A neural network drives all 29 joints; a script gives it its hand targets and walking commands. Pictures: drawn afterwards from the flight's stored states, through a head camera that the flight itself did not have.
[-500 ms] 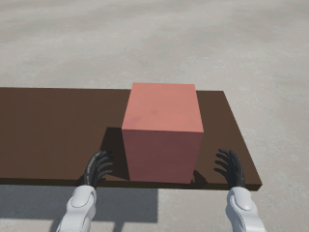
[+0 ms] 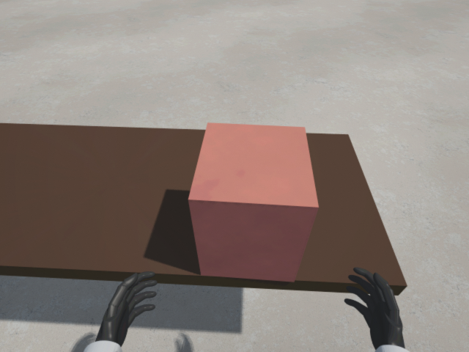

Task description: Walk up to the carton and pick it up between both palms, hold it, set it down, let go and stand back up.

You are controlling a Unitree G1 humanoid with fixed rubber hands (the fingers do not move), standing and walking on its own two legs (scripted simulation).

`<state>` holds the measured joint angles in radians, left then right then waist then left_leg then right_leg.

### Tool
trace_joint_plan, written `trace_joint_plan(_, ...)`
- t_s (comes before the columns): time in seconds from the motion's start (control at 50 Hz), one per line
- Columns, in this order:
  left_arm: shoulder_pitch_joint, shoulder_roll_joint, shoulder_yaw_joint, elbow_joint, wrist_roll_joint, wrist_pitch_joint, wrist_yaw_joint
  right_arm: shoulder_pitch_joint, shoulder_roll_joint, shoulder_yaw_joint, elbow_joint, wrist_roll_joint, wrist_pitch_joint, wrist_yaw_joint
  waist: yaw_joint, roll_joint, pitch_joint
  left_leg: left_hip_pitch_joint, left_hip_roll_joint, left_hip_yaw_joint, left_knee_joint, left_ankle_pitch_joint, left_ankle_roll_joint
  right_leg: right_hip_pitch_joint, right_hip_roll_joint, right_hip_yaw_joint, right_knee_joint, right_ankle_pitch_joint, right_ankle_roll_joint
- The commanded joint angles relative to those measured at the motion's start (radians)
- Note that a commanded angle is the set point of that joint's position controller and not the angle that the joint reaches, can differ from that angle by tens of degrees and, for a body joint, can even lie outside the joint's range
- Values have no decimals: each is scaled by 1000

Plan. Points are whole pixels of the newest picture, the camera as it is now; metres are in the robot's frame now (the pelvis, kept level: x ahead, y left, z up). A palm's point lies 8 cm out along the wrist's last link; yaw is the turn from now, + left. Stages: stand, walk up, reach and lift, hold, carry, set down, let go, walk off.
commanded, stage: set down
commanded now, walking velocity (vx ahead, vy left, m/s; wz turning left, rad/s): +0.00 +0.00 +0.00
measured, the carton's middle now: (251, 203) +0.43 -0.01 +0.01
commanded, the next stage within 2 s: let go in 1.48 s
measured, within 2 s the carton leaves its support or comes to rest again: neither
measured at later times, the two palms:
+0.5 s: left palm (117, 341) +0.18 +0.21 -0.03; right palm (385, 336) +0.18 -0.21 -0.01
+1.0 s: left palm (118, 347) +0.18 +0.21 -0.05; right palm out of the picture +0.15 -0.22 -0.05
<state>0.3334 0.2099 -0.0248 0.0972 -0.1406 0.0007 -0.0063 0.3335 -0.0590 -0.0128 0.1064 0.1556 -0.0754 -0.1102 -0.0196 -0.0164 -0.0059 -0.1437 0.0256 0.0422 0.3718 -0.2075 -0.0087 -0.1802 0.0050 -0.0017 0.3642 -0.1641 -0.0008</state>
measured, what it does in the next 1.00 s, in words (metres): stands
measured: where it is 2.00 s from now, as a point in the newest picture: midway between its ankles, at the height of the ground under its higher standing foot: outside the picture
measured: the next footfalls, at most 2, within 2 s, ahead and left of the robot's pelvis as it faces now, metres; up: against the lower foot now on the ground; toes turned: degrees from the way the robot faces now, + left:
none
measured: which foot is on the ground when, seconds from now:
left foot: down 0.00-1.00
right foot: down 0.00-1.00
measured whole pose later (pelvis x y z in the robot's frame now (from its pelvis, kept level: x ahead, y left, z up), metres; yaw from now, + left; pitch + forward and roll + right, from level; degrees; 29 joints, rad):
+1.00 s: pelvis +0.01 +0.00 +0.00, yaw +0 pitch -1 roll +0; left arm 0.26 0.21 -0.03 0.37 -0.10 0.04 -0.01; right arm 0.34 -0.14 -0.01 0.37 0.04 -0.12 -0.02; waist -0.02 0.00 0.03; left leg -0.13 0.03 0.04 0.35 -0.21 -0.01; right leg -0.17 0.01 0.00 0.35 -0.17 0.00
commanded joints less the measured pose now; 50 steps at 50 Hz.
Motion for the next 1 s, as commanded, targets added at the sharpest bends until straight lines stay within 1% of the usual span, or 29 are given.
trace_joint_plan(0.0, -65, 145, 22, -159, -40, -23, 2, 19, -55, 39, -227, -34, -16, 13, 75, 27, 18, 14, -23, 7, -102, 74, -13, 140, 1, 28, -101, -29, -28)
trace_joint_plan(0.04, -63, 142, 26, -150, -35, -23, 4, 16, -58, 40, -213, -34, -17, 17, 81, 31, 15, 9, -23, 9, -101, 76, -12, 147, 1, 31, -98, -29, -29)
trace_joint_plan(0.1, -49, 135, 28, -125, -30, -19, 1, 24, -64, 40, -197, -39, -18, 20, 80, 25, 14, 9, -24, 12, -100, 87, -10, 157, 2, 31, -96, -21, -27)
trace_joint_plan(0.12, -46, 138, 31, -135, -31, -21, 1, 26, -66, 37, -203, -37, -23, 21, 83, 29, 1, 13, -24, 14, -97, 97, -11, 162, 2, 31, -94, -11, -26)
trace_joint_plan(0.16, -38, 136, 36, -119, -21, -21, 1, 28, -73, 36, -180, -38, -27, 25, 82, 33, -2, 21, -25, 14, -94, 116, -12, 166, 4, 29, -91, 2, -25)
trace_joint_plan(0.18, -35, 128, 36, -96, -15, -18, -2, 36, -73, 41, -151, -43, -26, 27, 79, 36, 1, 27, -26, 16, -93, 122, -14, 164, 5, 30, -95, 3, -26)
trace_joint_plan(0.2, -30, 132, 40, -110, -12, -21, 0, 37, -79, 38, -157, -40, -31, 28, 81, 42, -10, 34, -25, 15, -90, 140, -17, 171, 8, 28, -91, 18, -26)
trace_joint_plan(0.22, -30, 133, 41, -108, -13, -24, -1, 38, -81, 36, -152, -41, -34, 29, 81, 35, -15, 38, -26, 15, -87, 148, -16, 171, 8, 27, -91, 24, -26)
trace_joint_plan(0.32, -18, 119, 47, -70, 8, -36, -2, 47, -98, 33, -78, -45, -46, 42, 76, 50, -16, 72, -27, 14, -76, 201, -27, 161, 15, 24, -94, 53, -30)
trace_joint_plan(0.34, -25, 115, 49, -39, 16, -36, -5, 45, -97, 34, -50, -51, -45, 42, 73, 50, -4, 74, -29, 15, -76, 196, -28, 156, 14, 26, -98, 47, -30)
trace_joint_plan(0.36, -21, 119, 50, -55, 15, -41, -4, 44, -101, 32, -55, -48, -51, 44, 74, 53, -14, 78, -28, 15, -73, 211, -29, 160, 15, 26, -95, 63, -30)
trace_joint_plan(0.4, -25, 112, 51, -29, 27, -44, -4, 41, -104, 31, -13, -51, -55, 50, 73, 67, -8, 85, -28, 13, -71, 222, -34, 155, 16, 25, -97, 67, -33)
trace_joint_plan(0.42, -26, 116, 52, -35, 26, -48, -3, 39, -105, 28, -14, -52, -59, 51, 73, 64, -9, 84, -27, 14, -72, 223, -34, 158, 16, 25, -98, 68, -34)
trace_joint_plan(0.44, -30, 111, 47, -13, 30, -47, -4, 32, -107, 27, 8, -57, -59, 54, 69, 62, -7, 84, -26, 12, -74, 215, -34, 154, 17, 24, -100, 58, -36)
trace_joint_plan(0.5, -39, 113, 49, 1, 40, -49, 2, 12, -117, 17, 30, -63, -73, 62, 72, 71, -9, 80, -24, 14, -76, 209, -37, 151, 16, 21, -99, 52, -38)
trace_joint_plan(0.56, -59, 115, 45, 38, 42, -44, 4, -14, -122, 8, 61, -78, -82, 67, 67, 63, -1, 67, -23, 16, -79, 178, -33, 143, 15, 20, -98, 36, -37)
trace_joint_plan(0.62, -86, 116, 41, 58, 47, -37, 10, -47, -129, -5, 91, -91, -88, 74, 70, 67, 6, 44, -19, 18, -90, 124, -33, 137, 14, 16, -95, -4, -39)
trace_joint_plan(0.66, -95, 113, 38, 65, 50, -31, 14, -59, -132, -10, 105, -98, -89, 79, 70, 68, 5, 38, -17, 19, -94, 112, -31, 137, 15, 13, -92, -8, -40)
trace_joint_plan(0.7, -107, 111, 40, 101, 60, -20, 14, -73, -134, -15, 142, -109, -86, 83, 68, 64, 18, 28, -16, 22, -98, 85, -30, 131, 14, 14, -93, -25, -39)
trace_joint_plan(0.78, -117, 113, 42, 123, 67, -5, 15, -90, -140, -26, 162, -123, -93, 89, 67, 55, 12, 25, -17, 25, -99, 77, -27, 132, 15, 10, -90, -22, -35)
trace_joint_plan(0.8, -120, 111, 42, 129, 70, 0, 16, -98, -143, -29, 170, -125, -95, 91, 70, 63, 7, 21, -17, 26, -99, 74, -28, 134, 16, 7, -87, -23, -35)
trace_joint_plan(0.88, -119, 107, 52, 171, 85, 22, 13, -106, -153, -36, 204, -140, -103, 96, 73, 46, 8, 30, -21, 31, -94, 86, -27, 134, 20, 2, -85, -12, -31)
trace_joint_plan(0.9, -121, 108, 52, 172, 85, 26, 12, -108, -153, -36, 198, -141, -106, 96, 74, 41, 4, 29, -22, 34, -93, 88, -26, 135, 20, 1, -85, -7, -29)
trace_joint_plan(0.98, -134, 107, 58, 187, 94, 41, 14, -117, -160, -38, 231, -148, -109, 103, 75, 48, 9, 35, -22, 35, -92, 89, -29, 132, 20, -1, -82, -4, -27)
